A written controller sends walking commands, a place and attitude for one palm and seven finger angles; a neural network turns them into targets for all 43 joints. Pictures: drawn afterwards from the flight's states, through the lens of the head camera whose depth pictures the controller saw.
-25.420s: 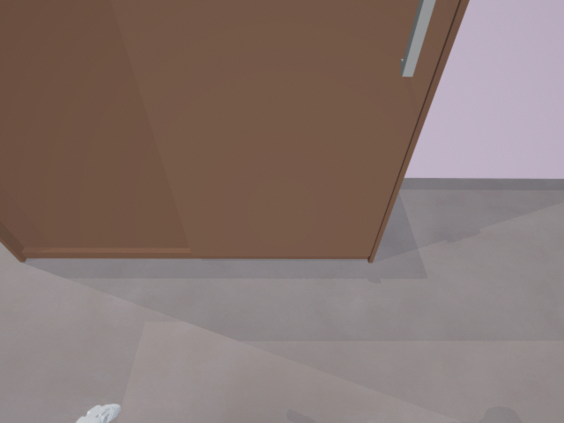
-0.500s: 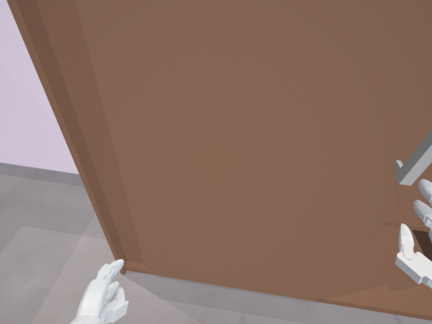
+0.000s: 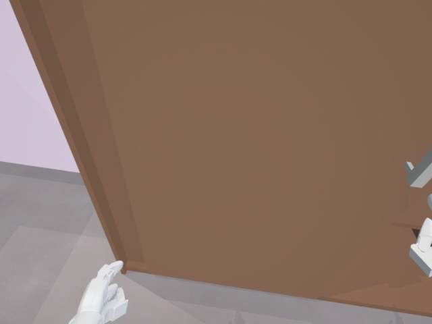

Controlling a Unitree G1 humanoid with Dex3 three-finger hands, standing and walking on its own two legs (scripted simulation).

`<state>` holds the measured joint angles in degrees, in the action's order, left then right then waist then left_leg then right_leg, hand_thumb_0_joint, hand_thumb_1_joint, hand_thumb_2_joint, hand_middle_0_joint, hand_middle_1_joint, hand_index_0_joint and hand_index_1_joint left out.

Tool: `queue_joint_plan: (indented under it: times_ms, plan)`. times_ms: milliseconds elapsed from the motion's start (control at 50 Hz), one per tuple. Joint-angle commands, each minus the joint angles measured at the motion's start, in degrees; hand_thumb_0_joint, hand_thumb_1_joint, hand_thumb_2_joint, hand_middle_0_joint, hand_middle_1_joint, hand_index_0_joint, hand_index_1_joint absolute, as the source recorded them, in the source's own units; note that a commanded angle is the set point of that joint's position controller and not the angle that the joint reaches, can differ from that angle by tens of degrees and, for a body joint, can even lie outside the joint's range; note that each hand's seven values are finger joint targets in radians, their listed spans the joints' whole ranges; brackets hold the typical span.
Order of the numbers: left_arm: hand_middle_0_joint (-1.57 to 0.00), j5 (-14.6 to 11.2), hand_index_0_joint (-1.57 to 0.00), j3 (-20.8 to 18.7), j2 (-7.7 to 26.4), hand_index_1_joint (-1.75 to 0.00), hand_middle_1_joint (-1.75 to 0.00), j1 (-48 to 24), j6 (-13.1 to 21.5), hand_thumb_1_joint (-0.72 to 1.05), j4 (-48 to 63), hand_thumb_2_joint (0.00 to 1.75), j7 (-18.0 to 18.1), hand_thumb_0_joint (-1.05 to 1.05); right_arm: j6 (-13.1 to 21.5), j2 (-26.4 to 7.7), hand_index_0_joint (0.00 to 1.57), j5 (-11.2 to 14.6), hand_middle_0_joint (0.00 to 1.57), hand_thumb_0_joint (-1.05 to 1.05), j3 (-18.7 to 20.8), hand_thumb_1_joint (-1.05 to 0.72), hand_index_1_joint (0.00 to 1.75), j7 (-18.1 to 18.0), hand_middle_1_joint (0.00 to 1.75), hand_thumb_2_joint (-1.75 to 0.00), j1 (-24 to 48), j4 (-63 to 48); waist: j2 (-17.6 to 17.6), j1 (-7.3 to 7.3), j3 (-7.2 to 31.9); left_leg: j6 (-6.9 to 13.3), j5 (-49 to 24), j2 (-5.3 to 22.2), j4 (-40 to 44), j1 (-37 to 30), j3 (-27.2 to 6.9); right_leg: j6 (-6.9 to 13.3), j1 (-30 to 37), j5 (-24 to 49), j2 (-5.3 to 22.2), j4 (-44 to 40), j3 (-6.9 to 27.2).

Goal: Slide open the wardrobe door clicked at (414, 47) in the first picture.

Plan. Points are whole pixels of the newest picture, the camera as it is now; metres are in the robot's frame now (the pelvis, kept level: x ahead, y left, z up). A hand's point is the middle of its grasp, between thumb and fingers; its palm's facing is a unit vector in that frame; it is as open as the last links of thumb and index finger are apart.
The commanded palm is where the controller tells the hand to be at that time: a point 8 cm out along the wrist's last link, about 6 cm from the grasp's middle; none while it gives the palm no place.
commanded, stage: step back with the hand held close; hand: right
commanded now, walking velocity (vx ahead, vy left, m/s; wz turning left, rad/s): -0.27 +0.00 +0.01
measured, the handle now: out of the picture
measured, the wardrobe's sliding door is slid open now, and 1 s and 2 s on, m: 0.62 0.62 0.62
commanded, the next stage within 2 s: stop stepping back and stand still in 1.00 s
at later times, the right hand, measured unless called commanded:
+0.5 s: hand out of the picture +0.14 -0.32 +0.16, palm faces +0.40 +0.79 -0.47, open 7.4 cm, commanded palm +0.08 -0.36 +0.17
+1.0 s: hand out of the picture +0.03 -0.39 +0.18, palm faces +0.48 +0.80 -0.37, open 7.4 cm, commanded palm -0.04 -0.42 +0.17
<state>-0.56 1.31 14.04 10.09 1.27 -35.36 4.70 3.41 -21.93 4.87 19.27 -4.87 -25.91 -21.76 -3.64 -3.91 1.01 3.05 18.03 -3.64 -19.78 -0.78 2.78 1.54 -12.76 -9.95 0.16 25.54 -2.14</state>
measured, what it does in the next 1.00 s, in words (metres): walks backwards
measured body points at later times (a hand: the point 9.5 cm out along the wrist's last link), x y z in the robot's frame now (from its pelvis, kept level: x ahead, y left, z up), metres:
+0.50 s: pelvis -0.06 -0.06 -0.01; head -0.05 -0.07 +0.44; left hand +0.10 +0.18 -0.08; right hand +0.11 -0.36 +0.18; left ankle -0.08 +0.07 -0.74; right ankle +0.04 -0.11 -0.74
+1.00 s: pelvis -0.15 -0.11 -0.01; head -0.15 -0.16 +0.44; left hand +0.05 +0.10 -0.06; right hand +0.00 -0.43 +0.20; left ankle -0.17 +0.03 -0.72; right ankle +0.04 -0.12 -0.74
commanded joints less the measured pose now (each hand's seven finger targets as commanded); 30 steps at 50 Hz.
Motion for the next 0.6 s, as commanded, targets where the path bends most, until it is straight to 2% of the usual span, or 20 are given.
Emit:
queue_joint_plan:
  times_ms: [0, 20, 60, 80, 120, 160, 180, 220, 260, 280, 340, 360, 420, 440, 460, 480, 500, 540, 560, 580]
  plan:
    - [-0.2, -0.4, -0.2, -2.4, 5.3, -0.3, -0.3, -6.9, 0.0, 0.9, 11.2, 0.9, 0.3, 0.0, 5.7, -11.0, 0.2, -0.8, 0.2, 0.0, 7.8, -0.9, 0.3, -1.2, 0.3, -0.9, 2.7, -10.6, 6.7, 2.2, 4.9, -10.8, -47.8, 9.5, -0.4, 12.8, -4.0, 3.2, 9.2, 16.8, 0.7, 5.6, -0.2]
    - [-0.2, -0.6, -0.2, -2.6, 5.5, -0.3, -0.3, -6.6, -0.6, 0.9, 11.7, 0.9, 0.3, 0.0, 5.9, -11.0, 0.2, -0.8, 0.2, 0.0, 7.8, -0.9, 0.3, -1.4, 0.3, -0.9, 1.6, -12.6, 3.9, 2.35, 7.2, -10.8, -45.4, 9.0, -1.8, 12.8, -3.8, 3.4, 10.6, 18.9, 1.1, 4.7, -0.2]
    - [-0.2, -0.7, -0.2, -2.6, 5.9, -0.3, -0.3, -6.4, -1.4, 0.9, 12.6, 0.9, 0.6, 0.0, 5.8, -11.7, 0.2, -0.7, 0.2, 0.0, 8.5, -0.9, 0.3, -1.8, 0.3, -0.9, -1.7, -14.7, 0.9, 2.11, 10.0, -10.6, -39.8, 7.7, -3.3, 13.6, -3.3, 3.8, 13.1, 23.6, 2.4, 4.1, 0.6]
    - [-0.2, -0.9, -0.2, -2.8, 5.9, -0.3, -0.3, -6.2, -1.9, 0.9, 13.2, 0.9, 0.5, 0.0, 5.6, -11.9, 0.2, -0.6, 0.2, 0.0, 8.8, -0.9, 0.3, -2.1, 0.3, -0.9, -2.0, -16.6, 1.6, 2.37, 10.0, -10.3, -37.9, 7.0, -3.6, 13.8, -3.5, 3.8, 12.4, 25.2, 2.9, 4.2, 1.0]
    - [-0.2, -0.9, -0.2, -2.8, 5.6, -0.3, -0.3, -6.2, -2.4, 0.9, 14.0, 0.9, 0.6, 0.0, 5.6, -13.3, 0.2, -0.4, 0.2, 0.0, 10.3, -0.9, 0.3, -2.4, 0.3, -0.9, -2.8, -16.9, 3.8, 2.4, 8.8, -9.2, -32.8, 7.0, -2.2, 14.6, -4.2, 3.1, 9.9, 23.0, 3.4, 4.1, 1.6]
    - [-0.2, -0.9, -0.2, -2.9, 5.9, -0.3, -0.3, -6.2, -2.4, 0.9, 14.3, 0.9, 0.8, 0.0, 6.1, -15.5, 0.2, -0.2, 0.2, 0.0, 12.3, -0.9, 0.3, -3.0, 0.3, -0.9, -3.3, -17.6, 2.9, 2.34, 8.0, -8.4, -29.3, 7.7, -1.4, 15.3, -5.1, 2.8, 8.2, 19.1, 3.6, 3.5, 2.1]
    - [-0.2, -1.0, -0.2, -2.9, 5.6, -0.3, -0.3, -5.9, -2.4, 0.9, 14.3, 0.9, 0.8, 0.0, 6.3, -14.4, 0.2, -0.1, 0.2, 0.0, 11.5, -0.9, 0.3, -3.1, 0.3, -0.9, -3.3, -17.6, 3.4, 2.59, 7.5, -8.2, -28.8, 7.7, -1.5, 15.0, -5.3, 2.6, 7.1, 18.6, 3.6, 3.4, 2.4]
    - [-0.2, -1.1, -0.2, -3.0, 5.7, -0.3, -0.3, -5.4, -2.0, 0.9, 14.5, 0.9, 0.8, 0.0, 6.8, -14.6, 0.2, 0.1, 0.2, 0.0, 11.8, -0.9, 0.3, -3.5, 0.3, -0.9, -3.7, -17.1, 3.8, 2.66, 6.8, -7.5, -24.0, 7.7, -1.1, 15.9, -5.6, 2.3, 5.9, 14.9, 3.9, 2.7, 3.1]
    - [-0.2, -0.9, -0.2, -3.1, 6.3, -0.3, -0.3, -5.5, -1.3, 0.9, 14.4, 0.9, 1.1, 0.0, 7.3, -15.3, 0.2, 0.2, 0.2, 0.0, 12.3, -0.9, 0.3, -3.8, 0.3, -0.9, -3.8, -16.8, 2.3, 2.64, 5.5, -6.8, -17.0, 7.4, -0.1, 17.2, -6.1, 2.2, 4.8, 9.6, 4.4, 1.1, 4.1]
    - [-0.2, -0.9, -0.2, -3.0, 6.1, -0.3, -0.3, -5.3, -1.0, 0.9, 14.2, 0.9, 1.1, 0.0, 7.6, -14.5, 0.2, 0.1, 0.2, 0.0, 11.7, -0.9, 0.3, -3.9, 0.3, -0.9, -3.9, -16.8, 1.6, 2.87, 4.7, -6.3, -13.6, 6.8, -0.3, 17.1, -6.1, 2.4, 3.3, 6.8, 4.9, -0.2, 5.4]
    - [-0.2, -0.6, -0.2, -3.0, 6.8, -0.3, -0.3, -5.3, 0.7, 0.9, 14.1, 0.9, 1.2, 0.0, 8.6, -13.8, 0.2, -0.3, 0.2, 0.0, 10.9, -0.9, 0.3, -4.1, 0.3, -0.9, -2.9, -17.9, -1.7, 2.9, 2.9, -4.7, -1.9, 4.7, -1.0, 16.3, -5.5, 2.6, -1.9, -7.6, 6.8, -6.4, 9.4]
    - [-0.2, -0.4, -0.2, -3.1, 7.2, -0.3, -0.3, -5.7, 1.3, 0.9, 14.1, 0.9, 1.4, 0.0, 8.9, -14.4, 0.2, -0.5, 0.2, 0.0, 11.7, -0.9, 0.3, -4.2, 0.3, -0.9, -3.0, -18.1, -3.6, 2.65, 2.6, -4.5, 0.1, 3.9, -1.9, 14.7, -5.2, 3.0, -4.3, -12.4, 7.5, -9.1, 10.8]
    - [-0.2, 0.0, -0.2, -3.3, 7.4, -0.3, -0.3, -5.1, 2.7, 0.9, 13.9, 0.9, 1.4, 0.0, 9.4, -13.1, 0.2, -1.5, 0.2, 0.0, 11.9, -0.9, 0.3, -4.2, 0.3, -0.9, -2.5, -17.9, -6.3, 2.11, 2.6, -2.6, 2.9, 0.8, -9.6, 4.7, -3.3, 3.4, -16.7, -27.8, 10.3, -17.9, 15.8]
    - [-0.2, 0.0, -0.2, -3.6, 7.5, -0.3, -0.3, -4.7, 3.0, 0.9, 13.8, 0.9, 1.3, 0.0, 9.6, -12.8, 0.2, -1.7, 0.2, 0.0, 11.9, -0.9, 0.3, -4.0, 0.3, -0.9, -2.3, -18.2, -6.7, 1.99, 3.3, -2.2, 2.3, 0.2, -10.8, 3.1, -2.9, 3.1, -18.1, -28.6, 10.4, -18.5, 16.0]
    - [-0.2, 0.0, -0.2, -3.8, 7.5, -0.3, -0.3, -4.5, 3.5, 0.9, 13.8, 0.9, 1.2, 0.0, 9.8, -14.3, 0.2, -1.6, 0.2, 0.0, 13.3, -0.9, 0.3, -4.1, 0.3, -0.9, -2.9, -19.1, -6.7, 1.78, 5.2, -2.0, 1.6, 0.3, -10.1, 2.9, -3.2, 2.9, -16.6, -26.3, 9.9, -17.4, 15.7]
    - [-0.2, 0.0, -0.2, -3.7, 6.7, -0.3, -0.3, -3.7, 3.8, 0.9, 13.6, 0.9, 0.9, 0.0, 9.9, -13.4, 0.2, -1.3, 0.2, 0.0, 12.6, -0.9, 0.3, -4.0, 0.3, -0.9, -4.3, -19.4, -3.6, 1.9, 6.3, -1.6, 1.6, 0.7, -8.5, 4.6, -3.2, 2.1, -13.8, -23.4, 9.1, -16.2, 15.0]
    - [-0.2, -0.1, -0.2, -3.7, 6.8, -0.3, -0.3, -3.7, 4.2, 0.9, 13.5, 0.9, 0.7, 0.0, 10.1, -13.2, 0.2, -1.1, 0.2, 0.0, 12.2, -0.9, 0.3, -3.9, 0.3, -0.9, -5.1, -20.2, -2.7, 2.06, 6.8, -1.5, 2.4, 1.0, -6.9, 6.7, -3.7, 1.4, -11.3, -21.6, 8.5, -15.0, 13.7]
    - [-0.2, 0.1, -0.2, -3.8, 7.1, -0.3, -0.3, -3.4, 4.5, 0.9, 13.0, 0.9, 0.4, 0.0, 10.5, -12.6, 0.2, -1.3, 0.2, 0.0, 11.9, -0.9, 0.3, -3.8, 0.3, -0.9, -5.4, -20.8, -3.4, 2.4, 6.1, -1.1, 4.6, 1.0, -6.0, 7.9, -4.3, 0.6, -11.7, -23.4, 8.0, -14.7, 12.9]
    - [-0.2, 0.2, -0.2, -4.0, 7.2, -0.3, -0.3, -3.3, 4.8, 0.9, 12.8, 0.9, 0.4, 0.0, 10.6, -13.7, 0.2, -1.4, 0.2, 0.0, 13.1, -0.9, 0.3, -4.0, 0.3, -0.9, -5.5, -20.9, -2.7, 2.3, 6.8, -1.1, 5.0, 0.9, -5.6, 7.5, -4.3, 0.5, -11.8, -23.4, 7.9, -14.4, 12.8]
    - [-0.2, 0.2, -0.2, -3.8, 6.7, -0.3, -0.3, -3.0, 4.9, 0.9, 12.5, 0.9, 0.4, 0.0, 10.5, -12.5, 0.2, -1.3, 0.2, 0.0, 11.9, -0.9, 0.3, -4.0, 0.3, -0.9, -5.0, -20.4, -1.3, 2.51, 5.6, -0.6, 5.0, 1.5, -4.2, 9.9, -5.0, 0.1, -10.3, -21.5, 7.3, -13.3, 12.3]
